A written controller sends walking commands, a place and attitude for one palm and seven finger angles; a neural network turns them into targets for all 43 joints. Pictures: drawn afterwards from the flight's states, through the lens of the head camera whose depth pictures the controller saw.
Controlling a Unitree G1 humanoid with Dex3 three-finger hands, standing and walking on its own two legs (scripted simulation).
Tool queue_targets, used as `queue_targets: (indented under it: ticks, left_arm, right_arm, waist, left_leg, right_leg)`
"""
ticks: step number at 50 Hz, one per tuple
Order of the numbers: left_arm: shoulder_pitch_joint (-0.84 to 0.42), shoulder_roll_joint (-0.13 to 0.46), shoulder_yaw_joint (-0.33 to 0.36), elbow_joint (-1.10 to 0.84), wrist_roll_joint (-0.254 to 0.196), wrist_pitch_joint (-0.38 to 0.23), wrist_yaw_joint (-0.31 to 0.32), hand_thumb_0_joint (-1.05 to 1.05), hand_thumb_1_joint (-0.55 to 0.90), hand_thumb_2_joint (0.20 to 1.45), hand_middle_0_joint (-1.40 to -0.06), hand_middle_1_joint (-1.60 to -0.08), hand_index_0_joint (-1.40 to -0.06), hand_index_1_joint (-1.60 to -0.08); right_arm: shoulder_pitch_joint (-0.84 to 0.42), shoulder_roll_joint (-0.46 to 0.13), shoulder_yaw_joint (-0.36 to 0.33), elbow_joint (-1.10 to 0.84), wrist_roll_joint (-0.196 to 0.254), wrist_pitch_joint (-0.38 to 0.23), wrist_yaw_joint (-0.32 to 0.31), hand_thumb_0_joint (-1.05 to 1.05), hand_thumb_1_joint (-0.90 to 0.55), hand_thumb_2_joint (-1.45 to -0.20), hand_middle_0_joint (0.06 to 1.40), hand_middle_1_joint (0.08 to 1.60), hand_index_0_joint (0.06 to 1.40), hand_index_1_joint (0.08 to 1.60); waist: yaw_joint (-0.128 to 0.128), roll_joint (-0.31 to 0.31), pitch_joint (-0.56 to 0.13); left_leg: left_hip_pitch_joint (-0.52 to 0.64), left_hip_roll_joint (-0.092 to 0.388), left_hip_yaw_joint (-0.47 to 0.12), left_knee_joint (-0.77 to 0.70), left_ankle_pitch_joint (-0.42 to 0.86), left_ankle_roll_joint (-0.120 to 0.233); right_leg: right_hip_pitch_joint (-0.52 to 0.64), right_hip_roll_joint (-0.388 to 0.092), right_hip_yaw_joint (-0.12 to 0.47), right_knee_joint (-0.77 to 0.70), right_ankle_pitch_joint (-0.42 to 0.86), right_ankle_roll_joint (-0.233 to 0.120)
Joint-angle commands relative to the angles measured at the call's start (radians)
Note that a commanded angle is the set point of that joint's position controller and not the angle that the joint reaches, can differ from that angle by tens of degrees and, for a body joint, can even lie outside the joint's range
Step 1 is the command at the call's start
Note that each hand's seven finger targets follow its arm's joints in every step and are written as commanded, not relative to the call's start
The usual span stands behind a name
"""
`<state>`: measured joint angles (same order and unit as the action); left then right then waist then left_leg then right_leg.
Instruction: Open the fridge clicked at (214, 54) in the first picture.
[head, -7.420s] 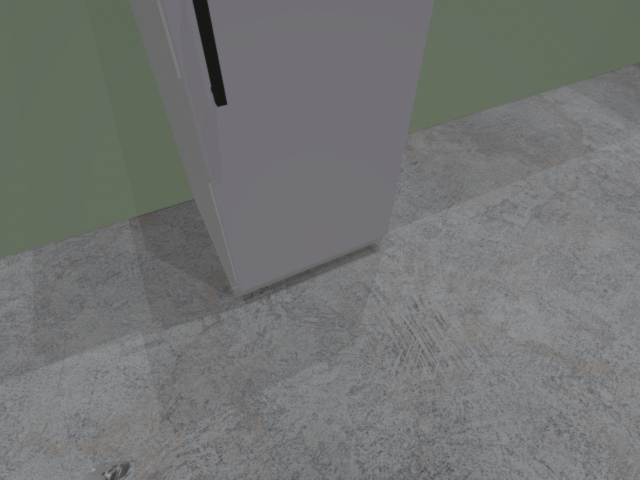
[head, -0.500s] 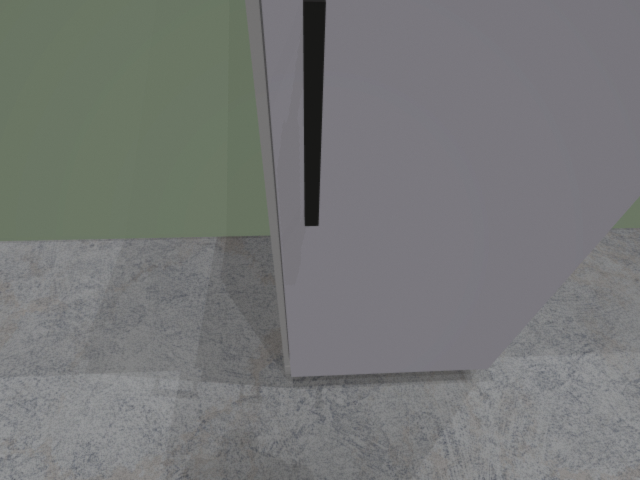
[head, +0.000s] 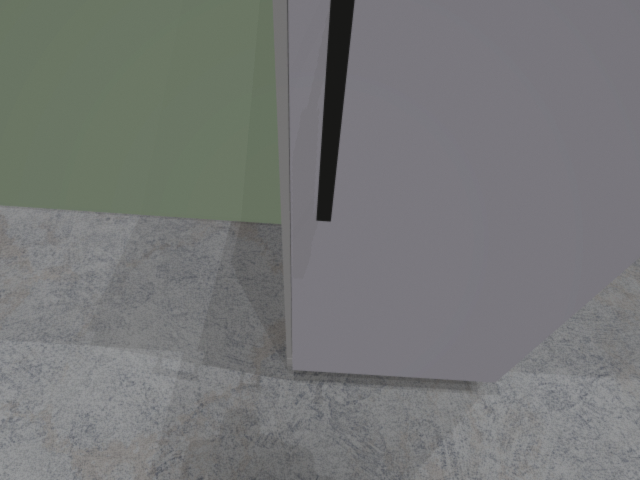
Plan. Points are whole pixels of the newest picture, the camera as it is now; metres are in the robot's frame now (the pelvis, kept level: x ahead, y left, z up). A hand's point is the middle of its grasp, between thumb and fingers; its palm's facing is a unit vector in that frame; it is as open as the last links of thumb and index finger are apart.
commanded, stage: shuffle to correct the standing spot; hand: left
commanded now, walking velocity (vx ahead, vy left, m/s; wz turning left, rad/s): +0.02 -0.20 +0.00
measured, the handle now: (331, 115) +0.47 +0.03 +0.22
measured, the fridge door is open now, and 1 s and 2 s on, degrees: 0 0 0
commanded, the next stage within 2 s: come to a stop and stand still in 0.36 s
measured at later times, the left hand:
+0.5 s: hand out of the picture +0.05 +0.11 -0.16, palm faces +0.07 -0.97 -0.24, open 7.3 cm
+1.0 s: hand out of the picture +0.01 +0.06 -0.16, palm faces +0.11 -0.97 -0.21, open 7.3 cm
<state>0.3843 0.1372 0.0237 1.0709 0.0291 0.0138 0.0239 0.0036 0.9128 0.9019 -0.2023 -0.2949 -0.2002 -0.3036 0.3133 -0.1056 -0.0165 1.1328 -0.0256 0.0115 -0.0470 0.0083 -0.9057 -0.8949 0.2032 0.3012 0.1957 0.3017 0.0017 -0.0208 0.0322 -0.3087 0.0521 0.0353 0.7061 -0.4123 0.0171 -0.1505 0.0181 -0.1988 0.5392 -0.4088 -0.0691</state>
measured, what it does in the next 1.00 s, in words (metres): steps to the right: right foot, then left foot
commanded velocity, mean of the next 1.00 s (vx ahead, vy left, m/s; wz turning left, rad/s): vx -0.02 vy -0.03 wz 0.00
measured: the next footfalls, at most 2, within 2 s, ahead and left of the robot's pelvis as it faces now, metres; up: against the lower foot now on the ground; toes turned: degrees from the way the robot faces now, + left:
right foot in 0.38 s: +0.07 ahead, -0.21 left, +0.00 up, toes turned -2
left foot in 0.60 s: +0.06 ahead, -0.02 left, +0.00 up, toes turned +7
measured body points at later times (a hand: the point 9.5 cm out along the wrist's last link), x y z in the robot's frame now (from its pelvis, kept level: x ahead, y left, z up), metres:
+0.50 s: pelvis +0.02 -0.09 +0.00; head +0.07 -0.09 +0.45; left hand +0.05 +0.16 -0.15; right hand +0.07 -0.34 -0.15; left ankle -0.02 +0.03 -0.68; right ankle +0.03 -0.20 -0.73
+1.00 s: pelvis +0.03 -0.12 +0.01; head +0.04 -0.12 +0.46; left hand +0.01 +0.11 -0.14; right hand +0.10 -0.34 -0.14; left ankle +0.02 -0.02 -0.73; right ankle +0.03 -0.20 -0.73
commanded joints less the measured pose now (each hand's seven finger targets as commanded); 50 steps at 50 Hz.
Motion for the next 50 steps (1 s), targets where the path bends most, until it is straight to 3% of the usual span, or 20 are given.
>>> queue_targets:
  ticks: [1, 2, 3, 4, 5, 8, 13, 16, 17, 18, 19, 20, 21, 24, 28, 30, 32, 40, 45, 50]
  left_arm:
    - [0.102, 0.075, 0.012, -0.003, 0.006, 0.004, 0.014, 0.000, 0.900, 0.900, -0.200, -0.300, -0.200, -0.300]
    - [0.077, 0.070, 0.010, -0.006, 0.001, 0.007, 0.012, 0.000, 0.900, 0.900, -0.200, -0.300, -0.200, -0.300]
    - [0.089, 0.037, 0.007, -0.021, -0.002, 0.007, 0.007, 0.000, 0.900, 0.900, -0.200, -0.300, -0.200, -0.300]
    - [0.063, 0.027, 0.003, -0.043, -0.002, 0.006, 0.005, 0.000, 0.900, 0.900, -0.200, -0.300, -0.200, -0.300]
    - [-0.003, 0.068, 0.014, -0.066, 0.006, 0.012, 0.006, 0.000, 0.900, 0.900, -0.200, -0.300, -0.200, -0.300]
    - [-0.019, 0.051, 0.032, -0.082, 0.005, 0.022, -0.011, 0.000, 0.900, 0.900, -0.200, -0.300, -0.200, -0.300]
    - [-0.012, 0.026, 0.039, -0.102, -0.003, 0.031, -0.031, 0.000, 0.900, 0.900, -0.200, -0.300, -0.200, -0.300]
    - [0.027, 0.054, 0.050, -0.093, -0.001, 0.016, -0.036, 0.000, 0.900, 0.900, -0.200, -0.300, -0.200, -0.300]
    - [0.054, 0.094, 0.056, -0.089, 0.000, 0.008, -0.034, 0.000, 0.900, 0.900, -0.200, -0.300, -0.200, -0.300]
    - [0.076, 0.171, 0.070, -0.090, 0.008, 0.001, -0.026, 0.000, 0.900, 0.900, -0.200, -0.300, -0.200, -0.300]
    - [0.078, 0.229, 0.076, -0.100, 0.014, 0.003, -0.019, 0.000, 0.900, 0.900, -0.200, -0.300, -0.200, -0.300]
    - [0.084, 0.237, 0.077, -0.107, 0.019, 0.005, -0.015, 0.000, 0.900, 0.900, -0.200, -0.300, -0.200, -0.300]
    - [0.032, 0.216, 0.072, -0.112, 0.021, 0.009, -0.010, 0.000, 0.900, 0.900, -0.200, -0.300, -0.200, -0.300]
    - [-0.062, 0.169, 0.055, -0.144, 0.019, 0.012, 0.004, 0.000, 0.900, 0.900, -0.200, -0.300, -0.200, -0.300]
    - [-0.079, 0.148, 0.025, -0.109, -0.014, -0.013, 0.011, 0.000, 0.900, 0.900, -0.200, -0.300, -0.200, -0.300]
    - [-0.034, 0.080, 0.009, -0.101, -0.023, -0.019, 0.003, 0.000, 0.900, 0.900, -0.200, -0.300, -0.200, -0.300]
    - [-0.061, 0.094, 0.000, -0.070, -0.013, -0.018, 0.011, 0.000, 0.900, 0.900, -0.200, -0.300, -0.200, -0.300]
    - [-0.038, 0.144, 0.004, -0.036, -0.010, -0.028, 0.018, 0.000, 0.900, 0.900, -0.200, -0.300, -0.200, -0.300]
    - [-0.064, 0.160, 0.012, -0.056, -0.008, -0.022, 0.020, 0.000, 0.900, 0.900, -0.200, -0.300, -0.200, -0.300]
    - [-0.075, 0.136, 0.006, -0.054, -0.011, -0.025, 0.015, 0.000, 0.900, 0.900, -0.200, -0.300, -0.200, -0.300]
  right_arm:
    - [0.023, -0.047, -0.008, -0.047, 0.004, -0.014, -0.010, 0.000, -0.900, -0.900, 0.200, 0.300, 0.200, 0.300]
    - [0.091, -0.053, -0.009, -0.020, 0.001, -0.018, -0.010, 0.000, -0.900, -0.900, 0.200, 0.300, 0.200, 0.300]
    - [0.156, -0.114, -0.018, 0.004, -0.008, -0.024, -0.017, 0.000, -0.900, -0.900, 0.200, 0.300, 0.200, 0.300]
    - [0.207, -0.177, -0.035, 0.020, -0.011, -0.023, -0.025, 0.000, -0.900, -0.900, 0.200, 0.300, 0.200, 0.300]
    - [0.222, -0.198, -0.036, 0.026, -0.012, -0.022, -0.033, 0.000, -0.900, -0.900, 0.200, 0.300, 0.200, 0.300]
    - [0.083, -0.200, -0.040, -0.037, -0.012, -0.037, -0.035, 0.000, -0.900, -0.900, 0.200, 0.300, 0.200, 0.300]
    - [-0.012, -0.253, -0.069, -0.092, -0.016, -0.026, -0.020, 0.000, -0.900, -0.900, 0.200, 0.300, 0.200, 0.300]
    - [-0.020, -0.268, -0.085, -0.106, -0.015, -0.009, -0.011, 0.000, -0.900, -0.900, 0.200, 0.300, 0.200, 0.300]
    - [-0.008, -0.246, -0.086, -0.110, -0.012, -0.006, -0.006, 0.000, -0.900, -0.900, 0.200, 0.300, 0.200, 0.300]
    - [0.009, -0.188, -0.078, -0.126, -0.005, -0.003, 0.000, 0.000, -0.900, -0.900, 0.200, 0.300, 0.200, 0.300]
    - [-0.031, -0.111, -0.060, -0.165, -0.003, 0.004, 0.003, 0.000, -0.900, -0.900, 0.200, 0.300, 0.200, 0.300]
    - [-0.092, -0.113, -0.055, -0.190, 0.002, 0.006, -0.005, 0.000, -0.900, -0.900, 0.200, 0.300, 0.200, 0.300]
    - [-0.102, -0.124, -0.055, -0.186, 0.006, 0.002, -0.008, 0.000, -0.900, -0.900, 0.200, 0.300, 0.200, 0.300]
    - [-0.068, -0.104, -0.045, -0.162, 0.008, -0.003, 0.005, 0.000, -0.900, -0.900, 0.200, 0.300, 0.200, 0.300]
    - [0.007, -0.072, -0.005, -0.115, 0.013, -0.016, 0.015, 0.000, -0.900, -0.900, 0.200, 0.300, 0.200, 0.300]
    - [-0.035, -0.172, -0.009, -0.119, 0.005, -0.039, 0.011, 0.000, -0.900, -0.900, 0.200, 0.300, 0.200, 0.300]
    - [-0.116, -0.165, -0.001, -0.121, 0.012, -0.043, 0.005, 0.000, -0.900, -0.900, 0.200, 0.300, 0.200, 0.300]
    - [-0.069, -0.145, -0.010, -0.115, 0.015, -0.014, 0.003, 0.000, -0.900, -0.900, 0.200, 0.300, 0.200, 0.300]
    - [-0.063, -0.124, -0.010, -0.127, 0.011, 0.008, 0.015, 0.000, -0.900, -0.900, 0.200, 0.300, 0.200, 0.300]
    - [-0.038, -0.117, 0.000, -0.102, 0.009, -0.005, 0.019, 0.000, -0.900, -0.900, 0.200, 0.300, 0.200, 0.300]
  waist:
    - [-0.005, -0.059, 0.058]
    - [-0.040, -0.022, 0.039]
    - [-0.050, 0.137, -0.001]
    - [-0.071, 0.318, 0.004]
    - [-0.086, 0.312, 0.058]
    - [-0.021, 0.140, 0.062]
    - [0.000, 0.206, 0.006]
    - [0.018, 0.160, -0.023]
    - [0.028, 0.078, -0.034]
    - [0.036, -0.146, -0.057]
    - [0.054, -0.291, -0.054]
    - [0.089, -0.320, -0.075]
    - [0.066, -0.320, -0.061]
    - [0.017, -0.162, -0.067]
    - [-0.031, -0.065, -0.062]
    - [0.020, 0.163, -0.044]
    - [0.032, 0.201, -0.002]
    - [0.013, -0.010, -0.036]
    - [0.005, -0.097, -0.002]
    - [0.005, -0.024, -0.005]
  left_leg:
    - [-0.050, 0.025, 0.061, -0.059, 0.020, 0.017]
    - [0.072, 0.047, 0.038, -0.183, 0.217, 0.029]
    - [0.201, 0.177, -0.125, -0.250, 0.465, 0.085]
    - [0.250, 0.323, -0.339, -0.318, 0.669, 0.184]
    - [0.215, 0.393, -0.419, -0.365, 0.756, 0.236]
    - [0.106, 0.349, -0.288, -0.370, 0.651, 0.198]
    - [0.055, 0.255, -0.138, -0.354, 0.475, 0.124]
    - [-0.004, 0.193, -0.083, -0.233, 0.359, 0.053]
    - [-0.043, 0.144, -0.049, -0.158, 0.268, 0.022]
    - [-0.151, 0.045, 0.056, 0.018, 0.063, -0.021]
    - [-0.224, -0.040, 0.096, 0.220, -0.219, -0.036]
    - [-0.230, -0.028, 0.033, 0.346, -0.279, -0.014]
    - [-0.245, -0.017, 0.022, 0.415, -0.265, -0.006]
    - [-0.144, -0.011, 0.052, 0.273, -0.165, -0.018]
    - [0.164, -0.020, 0.032, -0.267, 0.180, -0.017]
    - [0.151, 0.165, -0.179, -0.362, 0.490, 0.067]
    - [0.081, 0.143, -0.146, -0.362, 0.553, 0.084]
    - [0.137, 0.065, -0.040, -0.300, 0.376, 0.010]
    - [0.097, 0.011, -0.008, -0.269, 0.179, -0.012]
    - [0.136, 0.036, -0.038, -0.319, 0.238, 0.004]
  right_leg:
    - [-0.003, -0.241, 0.178, -0.097, 0.562, -0.117]
    - [-0.069, -0.191, 0.128, -0.016, 0.498, -0.067]
    - [-0.175, -0.101, 0.056, 0.127, 0.337, 0.004]
    - [-0.297, -0.041, 0.048, 0.303, -0.021, 0.044]
    - [-0.379, -0.043, 0.132, 0.462, -0.218, 0.046]
    - [-0.363, -0.084, 0.219, 0.539, -0.101, 0.057]
    - [-0.218, -0.061, 0.138, 0.246, -0.010, 0.083]
    - [-0.063, -0.015, 0.074, -0.018, 0.176, 0.087]
    - [0.003, -0.040, 0.105, -0.106, 0.234, 0.085]
    - [0.081, -0.187, 0.251, -0.175, 0.332, 0.043]
    - [0.045, -0.333, 0.410, -0.221, 0.449, -0.056]
    - [0.001, -0.339, 0.446, -0.216, 0.512, -0.122]
    - [-0.008, -0.320, 0.430, -0.183, 0.580, -0.163]
    - [-0.037, -0.255, 0.300, -0.112, 0.662, -0.155]
    - [-0.144, -0.197, 0.280, -0.092, 0.425, -0.061]
    - [-0.126, -0.094, 0.227, -0.058, 0.248, 0.041]
    - [-0.036, -0.090, 0.211, -0.093, 0.222, 0.061]
    - [-0.006, -0.198, 0.288, -0.136, 0.553, 0.019]
    - [-0.069, -0.262, 0.351, -0.207, 0.360, -0.025]
    - [-0.102, -0.206, 0.302, -0.210, 0.224, -0.005]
